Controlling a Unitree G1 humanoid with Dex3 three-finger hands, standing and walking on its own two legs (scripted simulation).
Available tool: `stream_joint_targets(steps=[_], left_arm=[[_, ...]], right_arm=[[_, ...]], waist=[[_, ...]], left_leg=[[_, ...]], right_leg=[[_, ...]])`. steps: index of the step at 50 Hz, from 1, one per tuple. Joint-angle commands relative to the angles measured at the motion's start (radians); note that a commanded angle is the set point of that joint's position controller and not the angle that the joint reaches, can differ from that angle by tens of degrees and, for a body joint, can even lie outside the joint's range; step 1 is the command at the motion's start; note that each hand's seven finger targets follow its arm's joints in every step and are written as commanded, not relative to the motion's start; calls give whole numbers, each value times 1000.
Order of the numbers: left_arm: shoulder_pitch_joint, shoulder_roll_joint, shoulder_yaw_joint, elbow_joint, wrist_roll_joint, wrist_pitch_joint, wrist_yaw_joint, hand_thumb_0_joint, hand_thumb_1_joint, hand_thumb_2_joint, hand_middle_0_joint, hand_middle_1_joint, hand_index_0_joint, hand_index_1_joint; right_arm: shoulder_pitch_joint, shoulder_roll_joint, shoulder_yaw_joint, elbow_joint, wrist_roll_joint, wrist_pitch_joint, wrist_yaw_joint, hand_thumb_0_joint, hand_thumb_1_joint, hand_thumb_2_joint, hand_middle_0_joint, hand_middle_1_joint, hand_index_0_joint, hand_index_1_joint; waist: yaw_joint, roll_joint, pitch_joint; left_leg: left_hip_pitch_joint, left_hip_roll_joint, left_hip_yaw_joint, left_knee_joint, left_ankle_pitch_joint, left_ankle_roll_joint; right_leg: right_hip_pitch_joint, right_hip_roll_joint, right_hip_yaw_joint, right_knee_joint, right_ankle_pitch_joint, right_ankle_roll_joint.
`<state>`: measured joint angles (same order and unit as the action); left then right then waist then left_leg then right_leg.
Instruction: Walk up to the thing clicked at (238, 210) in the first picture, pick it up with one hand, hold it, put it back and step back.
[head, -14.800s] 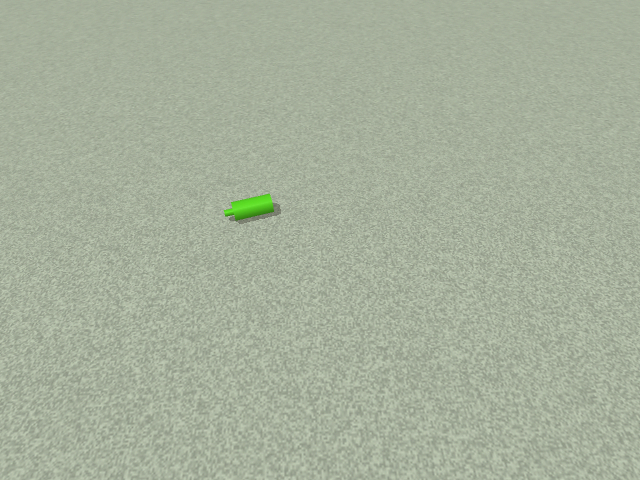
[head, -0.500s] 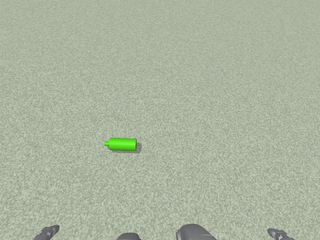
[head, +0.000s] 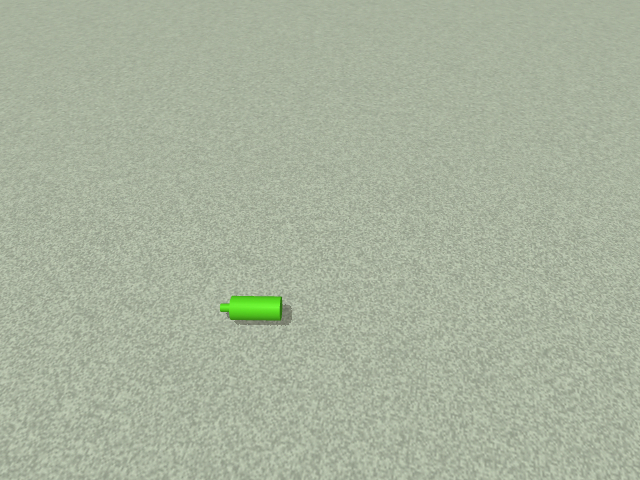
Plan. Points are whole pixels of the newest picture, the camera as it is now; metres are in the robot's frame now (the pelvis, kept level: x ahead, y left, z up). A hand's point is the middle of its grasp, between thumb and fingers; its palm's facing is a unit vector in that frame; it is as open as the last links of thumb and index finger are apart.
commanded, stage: walk up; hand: left
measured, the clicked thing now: (251, 308) +0.76 +0.27 -0.72
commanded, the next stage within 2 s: stand in 0.34 s
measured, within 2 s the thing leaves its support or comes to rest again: neither
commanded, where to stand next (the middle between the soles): +0.37 +0.01 m, yaw +1 degrees
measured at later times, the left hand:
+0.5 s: hand out of the picture +0.09 +0.25 -0.14, palm faces +0.02 -0.94 -0.34, open 7.3 cm
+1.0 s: hand out of the picture +0.06 +0.25 -0.14, palm faces -0.04 -0.94 -0.34, open 7.3 cm
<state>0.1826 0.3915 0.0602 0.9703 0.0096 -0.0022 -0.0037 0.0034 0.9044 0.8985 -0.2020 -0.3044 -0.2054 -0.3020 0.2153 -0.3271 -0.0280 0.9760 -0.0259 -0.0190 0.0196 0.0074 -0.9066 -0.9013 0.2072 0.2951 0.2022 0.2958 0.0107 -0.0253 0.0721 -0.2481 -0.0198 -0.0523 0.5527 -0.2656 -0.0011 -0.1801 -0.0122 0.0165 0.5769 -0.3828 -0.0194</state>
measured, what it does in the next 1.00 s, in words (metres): stands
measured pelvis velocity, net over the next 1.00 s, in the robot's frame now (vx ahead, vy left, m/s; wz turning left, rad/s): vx -0.01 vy -0.01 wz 0.00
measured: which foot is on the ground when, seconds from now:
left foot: down 0.00-1.00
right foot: down 0.00-1.00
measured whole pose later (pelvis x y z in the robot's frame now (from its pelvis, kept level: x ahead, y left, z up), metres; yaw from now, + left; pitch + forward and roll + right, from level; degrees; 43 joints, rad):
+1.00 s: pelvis -0.01 -0.01 +0.02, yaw +0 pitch -2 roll +0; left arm 0.11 0.36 0.00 1.14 0.01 -0.02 -0.01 0.00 0.90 0.90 -0.20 -0.30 -0.21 -0.30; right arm 0.12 -0.35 -0.01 1.16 -0.01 -0.01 0.01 0.01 -0.91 -0.90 0.21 0.29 0.20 0.30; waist -0.01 0.00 0.06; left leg -0.16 0.01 -0.06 0.32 -0.13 -0.02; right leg -0.08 0.00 0.01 0.31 -0.20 0.01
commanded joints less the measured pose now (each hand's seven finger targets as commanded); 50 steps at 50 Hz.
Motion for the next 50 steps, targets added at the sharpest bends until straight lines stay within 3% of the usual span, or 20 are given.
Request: stream_joint_targets(steps=[1, 3, 4, 7, 9, 11, 16, 18, 21, 24, 29, 31, 34, 38, 42, 47, 50], left_arm=[[17, 217, 52, -32, 5, -50, 13, 0, 900, 900, -200, -300, -200, -300], [-47, 248, 54, -43, 10, -49, 10, 0, 900, 900, -200, -300, -200, -300], [-72, 238, 48, -52, 9, -48, 10, 0, 900, 900, -200, -300, -200, -300], [-120, 208, 37, -50, 6, -46, 10, 0, 900, 900, -200, -300, -200, -300], [-117, 195, 35, -37, 3, -44, 11, 0, 900, 900, -200, -300, -200, -300], [-106, 193, 35, -28, -1, -42, 12, 0, 900, 900, -200, -300, -200, -300], [-111, 190, 33, -7, -3, -38, 13, 0, 900, 900, -200, -300, -200, -300], [-123, 163, 9, 26, -16, -30, 12, 0, 900, 900, -200, -300, -200, -300], [-127, 177, 5, 51, -12, -32, 16, 0, 900, 900, -200, -300, -200, -300], [-134, 175, -2, 70, -9, -34, 14, 0, 900, 900, -200, -300, -200, -300], [-142, 175, -10, 96, -4, -35, 12, 0, 900, 900, -200, -300, -200, -300], [-150, 175, -12, 100, -5, -38, 12, 0, 900, 900, -200, -300, -200, -300], [-139, 172, -17, 112, -1, -37, 12, 0, 900, 900, -200, -300, -200, -300], [-137, 176, -16, 114, -2, -38, 9, 0, 900, 900, -200, -300, -200, -300], [-132, 177, -18, 116, -3, -39, 9, 0, 900, 900, -200, -300, -200, -300], [-122, 180, -20, 118, 0, -36, 8, 0, 900, 900, -200, -300, -200, -300], [-117, 179, -22, 112, -4, -40, 7, 0, 900, 900, -200, -300, -200, -300]], right_arm=[[-104, -226, -50, -94, 21, -23, -21, 0, -900, -900, 200, 300, 200, 300], [-61, -214, -52, -68, 18, -20, -24, 0, -900, -900, 200, 300, 200, 300], [-61, -217, -54, -58, 14, -20, -25, 0, -900, -900, 200, 300, 200, 300], [-63, -220, -54, -39, 10, -26, -20, 0, -900, -900, 200, 300, 200, 300], [-87, -230, -54, -38, 11, -31, -19, 0, -900, -900, 200, 300, 200, 300], [-94, -232, -53, -30, 12, -33, -23, 0, -900, -900, 200, 300, 200, 300], [-124, -231, -52, -19, 11, -29, -27, 0, -900, -900, 200, 300, 200, 300], [-145, -228, -36, -3, 15, -29, -31, 0, -900, -900, 200, 300, 200, 300], [-152, -227, -30, 20, 20, -25, -34, 0, -900, -900, 200, 300, 200, 300], [-172, -227, -25, 32, 24, -19, -34, 0, -900, -900, 200, 300, 200, 300], [-194, -229, -20, 54, 25, -13, -30, 0, -900, -900, 200, 300, 200, 300], [-190, -228, -18, 63, 24, -15, -28, 0, -900, -900, 200, 300, 200, 300], [-196, -224, -17, 73, 22, -12, -24, 0, -900, -900, 200, 300, 200, 300], [-182, -232, -17, 92, 18, -15, -22, 0, -900, -900, 200, 300, 200, 300], [-176, -233, -16, 101, 17, -18, -20, 0, -900, -900, 200, 300, 200, 300], [-153, -234, -17, 112, 16, -11, -18, 0, -900, -900, 200, 300, 200, 300], [-143, -235, -15, 112, 17, -17, -20, 0, -900, -900, 200, 300, 200, 300]], waist=[[36, 73, -92], [-3, 19, -69], [-8, 13, -46], [-15, -21, -36], [-3, -1, -58], [4, 9, -101], [10, 58, -123], [1, 75, -122], [-3, 61, -145], [-8, 47, -146], [-11, 33, -107], [-16, 30, -112], [-16, 20, -71], [-15, 50, -78], [-11, 42, -85], [-15, 12, -40], [-17, 32, -98]], left_leg=[[-71, 83, -109, -46, 189, 38], [-53, 38, -50, -17, 51, 14], [-32, 40, -50, -26, 58, 13], [27, 76, -89, -81, 206, 39], [21, 105, -125, -99, 281, 63], [44, 114, -121, -96, 343, 68], [41, 112, -118, -106, 345, 64], [136, 132, -116, -144, 484, 42], [172, 133, -97, -142, 540, 34], [184, 133, -89, -170, 470, 29], [174, 132, -82, -222, 314, 22], [162, 133, -80, -234, 319, 19], [141, 125, -83, -256, 199, 15], [138, 131, -88, -276, 155, 14], [127, 135, -92, -278, 189, 16], [86, 121, -92, -286, 90, 12], [132, 135, -88, -268, 200, 16]], right_leg=[[131, -105, 152, -211, 170, -59], [79, -198, 215, -207, 153, -121], [38, -202, 201, -207, 152, -123], [-3, -131, 99, -185, 202, -64], [49, -87, 51, -161, 246, -32], [94, -87, 43, -148, 300, -29], [129, -91, 33, -147, 302, -32], [90, -103, 62, -186, 406, -10], [133, -106, 59, -206, 490, -2], [137, -107, 61, -245, 471, 1], [106, -110, 75, -300, 354, 3], [122, -114, 78, -305, 360, 3], [77, -112, 83, -342, 238, 3], [72, -110, 88, -339, 197, 1], [88, -110, 86, -335, 225, 1], [39, -108, 93, -361, 95, 3], [77, -115, 91, -328, 236, 0]])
